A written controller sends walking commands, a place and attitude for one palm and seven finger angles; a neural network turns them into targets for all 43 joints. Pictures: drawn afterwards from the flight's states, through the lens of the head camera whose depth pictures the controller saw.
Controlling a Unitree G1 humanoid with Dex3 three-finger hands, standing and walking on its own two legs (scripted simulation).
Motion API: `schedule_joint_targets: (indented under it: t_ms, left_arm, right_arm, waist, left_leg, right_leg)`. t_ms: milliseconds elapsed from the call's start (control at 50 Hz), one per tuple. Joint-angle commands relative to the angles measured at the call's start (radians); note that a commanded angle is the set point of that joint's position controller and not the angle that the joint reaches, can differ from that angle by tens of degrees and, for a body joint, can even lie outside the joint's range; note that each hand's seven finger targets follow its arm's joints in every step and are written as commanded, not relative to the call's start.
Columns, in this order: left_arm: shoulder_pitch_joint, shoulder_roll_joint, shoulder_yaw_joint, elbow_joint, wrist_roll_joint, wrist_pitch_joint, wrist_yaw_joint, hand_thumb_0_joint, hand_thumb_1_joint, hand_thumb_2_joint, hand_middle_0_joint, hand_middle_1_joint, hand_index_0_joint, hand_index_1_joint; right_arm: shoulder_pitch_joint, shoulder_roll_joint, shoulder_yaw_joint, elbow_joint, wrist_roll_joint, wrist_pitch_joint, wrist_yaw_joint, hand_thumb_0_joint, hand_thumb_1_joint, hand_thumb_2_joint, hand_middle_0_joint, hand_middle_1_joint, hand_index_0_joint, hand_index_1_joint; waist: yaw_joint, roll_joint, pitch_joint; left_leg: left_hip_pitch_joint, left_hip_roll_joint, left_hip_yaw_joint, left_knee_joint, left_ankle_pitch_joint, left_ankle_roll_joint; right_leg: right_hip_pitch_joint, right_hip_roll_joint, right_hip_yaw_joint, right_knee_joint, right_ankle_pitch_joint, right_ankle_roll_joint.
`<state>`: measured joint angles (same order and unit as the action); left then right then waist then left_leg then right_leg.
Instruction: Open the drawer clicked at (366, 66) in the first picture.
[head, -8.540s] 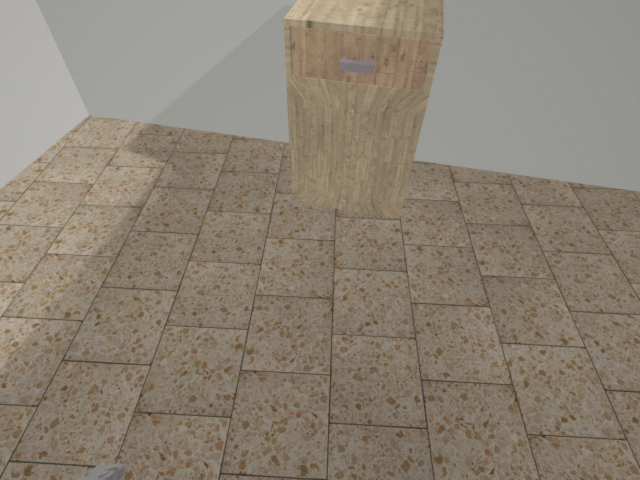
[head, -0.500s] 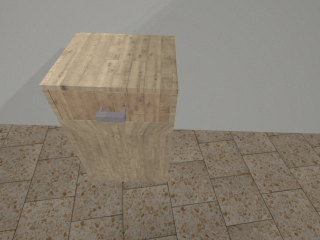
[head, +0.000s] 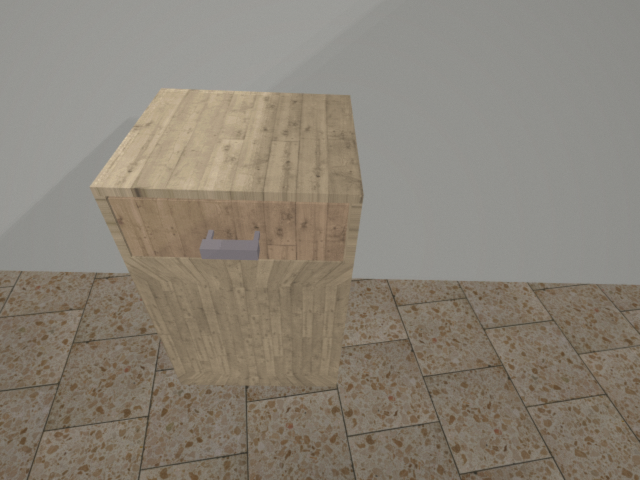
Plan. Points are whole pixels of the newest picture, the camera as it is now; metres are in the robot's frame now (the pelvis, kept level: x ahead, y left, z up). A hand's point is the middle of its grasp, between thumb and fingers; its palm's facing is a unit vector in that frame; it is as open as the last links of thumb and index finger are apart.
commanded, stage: look again from close up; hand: left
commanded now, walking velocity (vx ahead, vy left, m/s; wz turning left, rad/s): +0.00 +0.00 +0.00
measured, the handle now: (232, 242) +0.57 +0.20 -0.07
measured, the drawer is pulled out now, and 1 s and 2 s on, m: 0.00 0.00 0.00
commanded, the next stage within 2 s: shuffle to correct the standing spot in 0.20 s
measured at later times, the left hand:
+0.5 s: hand out of the picture -0.02 +0.17 -0.17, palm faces +0.02 -0.99 -0.15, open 7.4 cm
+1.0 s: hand out of the picture +0.04 +0.18 -0.18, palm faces +0.04 -0.98 -0.20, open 7.3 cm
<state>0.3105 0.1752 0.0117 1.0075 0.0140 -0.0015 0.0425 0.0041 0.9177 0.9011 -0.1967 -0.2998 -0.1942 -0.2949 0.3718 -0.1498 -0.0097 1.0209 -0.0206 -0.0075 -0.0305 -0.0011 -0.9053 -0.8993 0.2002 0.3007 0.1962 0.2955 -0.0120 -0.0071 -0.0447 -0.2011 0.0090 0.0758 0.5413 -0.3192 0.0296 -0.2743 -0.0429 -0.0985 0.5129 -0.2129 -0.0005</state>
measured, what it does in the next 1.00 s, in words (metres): stands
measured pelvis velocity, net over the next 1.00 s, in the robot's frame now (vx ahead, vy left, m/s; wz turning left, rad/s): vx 0.03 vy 0.01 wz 0.00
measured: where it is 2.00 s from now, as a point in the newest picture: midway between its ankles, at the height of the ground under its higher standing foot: outside the picture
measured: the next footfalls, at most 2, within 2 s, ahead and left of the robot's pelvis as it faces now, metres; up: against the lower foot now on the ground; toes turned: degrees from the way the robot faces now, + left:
none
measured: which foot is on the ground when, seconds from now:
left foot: down 0.00-1.00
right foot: down 0.00-1.00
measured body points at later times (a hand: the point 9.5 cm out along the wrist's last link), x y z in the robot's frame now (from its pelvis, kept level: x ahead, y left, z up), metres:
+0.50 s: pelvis +0.02 +0.01 +0.00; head +0.00 +0.01 +0.45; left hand -0.02 +0.22 -0.16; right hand -0.01 -0.21 -0.16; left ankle -0.01 +0.10 -0.73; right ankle +0.04 -0.12 -0.73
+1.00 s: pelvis +0.03 +0.01 +0.00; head +0.05 +0.01 +0.45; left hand +0.04 +0.23 -0.16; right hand +0.05 -0.22 -0.16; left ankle -0.01 +0.10 -0.73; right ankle +0.04 -0.12 -0.73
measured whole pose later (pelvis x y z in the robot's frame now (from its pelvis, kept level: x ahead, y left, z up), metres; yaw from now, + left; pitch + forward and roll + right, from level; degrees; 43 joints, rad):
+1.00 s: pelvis +0.03 +0.01 +0.00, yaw +0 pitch -1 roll +0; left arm 0.30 0.15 0.01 1.03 0.02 0.01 0.05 0.01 0.92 0.90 -0.20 -0.30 -0.20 -0.30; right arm 0.26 -0.15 -0.02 1.05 -0.01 0.01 -0.03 0.01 -0.93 -0.90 0.20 0.30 0.20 0.30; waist 0.00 -0.01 0.05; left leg -0.15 -0.01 0.08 0.53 -0.36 0.03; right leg -0.25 -0.06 -0.09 0.55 -0.28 0.01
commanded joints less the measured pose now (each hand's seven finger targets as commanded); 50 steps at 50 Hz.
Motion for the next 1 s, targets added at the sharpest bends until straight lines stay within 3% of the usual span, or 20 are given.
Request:
schedule_joint_targets:
  t_ms: [0,120,280,320,380,440,480,540,580,620,640,660,680,720,760,820,920,940,960,980]
  left_arm:
    - [0.073,0.053,0.004,-0.025,-0.001,-0.014,0.001,0.0,0.9,0.9,-0.2,-0.3,-0.2,-0.3]
    - [0.059,0.058,0.003,-0.013,-0.001,-0.015,0.004,0.0,0.9,0.9,-0.2,-0.3,-0.2,-0.3]
    - [0.074,0.043,-0.001,0.029,0.0,-0.016,0.007,0.0,0.9,0.9,-0.2,-0.3,-0.2,-0.3]
    - [0.087,0.033,-0.003,0.048,0.003,-0.016,0.002,0.0,0.9,0.9,-0.2,-0.3,-0.2,-0.3]
    - [0.091,0.013,0.001,0.048,0.015,-0.006,-0.008,0.0,0.9,0.9,-0.2,-0.3,-0.2,-0.3]
    - [0.108,0.0,0.006,0.043,0.023,-0.001,-0.02,0.0,0.9,0.9,-0.2,-0.3,-0.2,-0.3]
    - [0.127,-0.01,0.01,0.04,0.023,-0.006,-0.025,0.0,0.9,0.9,-0.2,-0.3,-0.2,-0.3]
    - [0.169,-0.002,0.017,0.049,0.017,-0.016,-0.024,0.0,0.9,0.9,-0.2,-0.3,-0.2,-0.3]
    - [0.202,0.003,0.02,0.065,0.01,-0.027,-0.011,0.0,0.9,0.9,-0.2,-0.3,-0.2,-0.3]
    - [0.216,0.027,0.02,0.086,0.001,-0.039,0.002,0.0,0.9,0.9,-0.2,-0.3,-0.2,-0.3]
    - [0.197,0.031,0.016,0.084,-0.001,-0.04,0.007,0.0,0.9,0.9,-0.2,-0.3,-0.2,-0.3]
    - [0.174,0.025,0.016,0.08,-0.004,-0.04,0.011,0.0,0.9,0.9,-0.2,-0.3,-0.2,-0.3]
    - [0.169,0.026,0.014,0.075,-0.006,-0.038,0.014,0.0,0.9,0.9,-0.2,-0.3,-0.2,-0.3]
    - [0.166,0.036,0.02,0.066,-0.006,-0.032,0.023,0.0,0.9,0.9,-0.2,-0.3,-0.2,-0.3]
    - [0.156,0.048,0.026,0.052,-0.004,-0.026,0.027,0.0,0.9,0.9,-0.2,-0.3,-0.2,-0.3]
    - [0.131,0.056,0.033,0.039,-0.001,-0.018,0.029,0.0,0.9,0.9,-0.2,-0.3,-0.2,-0.3]
    - [0.065,0.03,0.026,0.017,0.003,-0.001,0.021,0.0,0.9,0.9,-0.2,-0.3,-0.2,-0.3]
    - [0.021,0.217,0.013,-0.068,0.015,-0.013,0.012,0.0,0.9,0.9,-0.2,-0.3,-0.2,-0.3]
    - [0.024,0.118,0.023,-0.078,0.01,-0.008,0.015,0.0,0.9,0.9,-0.2,-0.3,-0.2,-0.3]
    - [0.025,0.106,0.014,-0.091,0.01,-0.005,0.013,0.0,0.9,0.9,-0.2,-0.3,-0.2,-0.3]
  right_arm:
    - [0.026,-0.106,-0.009,-0.039,0.002,-0.018,0.002,0.0,-0.9,-0.9,0.2,0.3,0.2,0.3]
    - [-0.002,-0.112,-0.008,-0.013,0.005,-0.014,0.004,0.0,-0.9,-0.9,0.2,0.3,0.2,0.3]
    - [-0.019,-0.107,-0.003,0.029,0.009,-0.013,0.004,0.0,-0.9,-0.9,0.2,0.3,0.2,0.3]
    - [-0.008,-0.108,-0.004,0.047,0.006,-0.011,0.003,0.0,-0.9,-0.9,0.2,0.3,0.2,0.3]
    - [0.002,-0.132,-0.021,0.053,0.002,-0.001,0.001,0.0,-0.9,-0.9,0.2,0.3,0.2,0.3]
    - [0.012,-0.149,-0.035,0.051,0.0,0.002,-0.003,0.0,-0.9,-0.9,0.2,0.3,0.2,0.3]
    - [0.02,-0.141,-0.037,0.051,-0.001,-0.003,-0.006,0.0,-0.9,-0.9,0.2,0.3,0.2,0.3]
    - [0.028,-0.106,-0.03,0.048,0.002,-0.011,-0.006,0.0,-0.9,-0.9,0.2,0.3,0.2,0.3]
    - [0.035,-0.06,-0.013,0.054,0.007,-0.017,-0.008,0.0,-0.9,-0.9,0.2,0.3,0.2,0.3]
    - [0.053,-0.022,0.002,0.07,0.011,-0.015,-0.009,0.0,-0.9,-0.9,0.2,0.3,0.2,0.3]
    - [0.063,-0.018,0.003,0.08,0.014,-0.01,-0.01,0.0,-0.9,-0.9,0.2,0.3,0.2,0.3]
    - [0.068,-0.018,0.002,0.09,0.016,-0.008,-0.012,0.0,-0.9,-0.9,0.2,0.3,0.2,0.3]
    - [0.067,-0.023,0.0,0.095,0.017,-0.007,-0.014,0.0,-0.9,-0.9,0.2,0.3,0.2,0.3]
    - [0.062,-0.04,-0.01,0.091,0.019,-0.003,-0.019,0.0,-0.9,-0.9,0.2,0.3,0.2,0.3]
    - [0.053,-0.049,-0.018,0.079,0.019,0.003,-0.019,0.0,-0.9,-0.9,0.2,0.3,0.2,0.3]
    - [0.035,-0.05,-0.028,0.06,0.016,0.011,-0.016,0.0,-0.9,-0.9,0.2,0.3,0.2,0.3]
    - [-0.002,-0.065,-0.026,0.049,0.01,0.009,-0.012,0.0,-0.9,-0.9,0.2,0.3,0.2,0.3]
    - [-0.046,-0.204,-0.037,-0.059,0.005,0.004,0.003,0.0,-0.9,-0.9,0.2,0.3,0.2,0.3]
    - [-0.077,-0.197,-0.04,-0.1,-0.003,-0.02,-0.001,0.0,-0.9,-0.9,0.2,0.3,0.2,0.3]
    - [-0.058,-0.152,-0.034,-0.106,-0.004,-0.021,-0.003,0.0,-0.9,-0.9,0.2,0.3,0.2,0.3]
  waist:
    - [0.02,0.027,0.136]
    - [0.012,-0.008,0.124]
    - [0.013,0.02,0.125]
    - [0.009,0.011,0.133]
    - [0.003,0.069,0.185]
    - [0.006,0.086,0.235]
    - [0.01,0.062,0.233]
    - [0.021,-0.005,0.218]
    - [0.027,-0.056,0.191]
    - [0.012,-0.108,0.12]
    - [-0.002,-0.1,0.105]
    - [-0.007,-0.05,0.096]
    - [-0.001,-0.023,0.078]
    - [0.006,-0.003,0.041]
    - [0.01,0.001,0.033]
    - [0.01,-0.035,0.007]
    - [0.007,-0.002,0.062]
    - [-0.011,-0.096,0.177]
    - [0.005,-0.025,0.098]
    - [-0.002,0.055,0.009]
  left_leg:
    - [-0.146,0.106,-0.128,-0.204,0.095,0.013]
    - [-0.087,0.102,-0.105,-0.209,0.125,0.006]
    - [-0.056,0.103,-0.103,-0.237,0.123,0.005]
    - [-0.053,0.108,-0.11,-0.259,-0.013,0.009]
    - [-0.085,0.149,-0.166,-0.334,-0.248,0.032]
    - [-0.101,0.191,-0.202,-0.361,-0.333,0.062]
    - [-0.098,0.189,-0.204,-0.329,-0.291,0.075]
    - [-0.134,0.136,-0.147,-0.234,-0.183,0.064]
    - [-0.14,0.069,-0.053,-0.108,0.022,0.033]
    - [-0.095,0.038,-0.013,-0.047,0.066,0.003]
    - [-0.052,0.047,-0.021,-0.061,0.1,-0.004]
    - [-0.022,0.062,-0.037,-0.083,0.199,-0.009]
    - [-0.007,0.073,-0.042,-0.088,0.287,-0.011]
    - [0.004,0.085,-0.043,-0.07,0.402,-0.015]
    - [0.003,0.085,-0.039,-0.043,0.438,-0.016]
    - [-0.002,0.081,-0.038,-0.022,0.39,-0.017]
    - [0.011,0.109,-0.075,-0.086,0.423,0.002]
    - [-0.04,0.072,-0.121,-0.143,0.289,-0.019]
    - [-0.075,0.115,-0.122,-0.097,0.251,0.004]
    - [-0.042,0.104,-0.131,-0.084,0.346,0.013]
  right_leg:
    - [0.1,-0.058,0.092,-0.079,0.117,-0.021]
    - [0.105,-0.07,0.099,-0.102,0.134,-0.014]
    - [0.114,-0.073,0.095,-0.12,0.135,-0.006]
    - [0.105,-0.061,0.084,-0.123,0.046,-0.006]
    - [0.04,-0.022,0.036,-0.065,-0.082,-0.009]
    - [-0.018,-0.001,0.01,-0.014,-0.11,-0.014]
    - [-0.011,-0.007,0.017,-0.018,-0.094,-0.02]
    - [0.053,-0.038,0.071,-0.062,-0.077,-0.037]
    - [0.122,-0.09,0.142,-0.093,0.097,-0.054]
    - [0.168,-0.163,0.188,-0.112,0.364,-0.077]
    - [0.155,-0.168,0.17,-0.101,0.469,-0.077]
    - [0.154,-0.153,0.138,-0.067,0.582,-0.066]
    - [0.175,-0.14,0.118,-0.04,0.649,-0.053]
    - [0.205,-0.139,0.113,-0.008,0.689,-0.047]
    - [0.198,-0.144,0.116,0.008,0.69,-0.049]
    - [0.193,-0.159,0.13,0.009,0.646,-0.064]
    - [0.118,-0.097,0.095,-0.012,0.353,-0.035]
    - [0.05,-0.05,0.1,-0.022,0.121,-0.03]
    - [0.053,-0.065,0.089,0.019,0.022,-0.027]
    - [0.082,-0.065,0.087,0.044,0.111,-0.038]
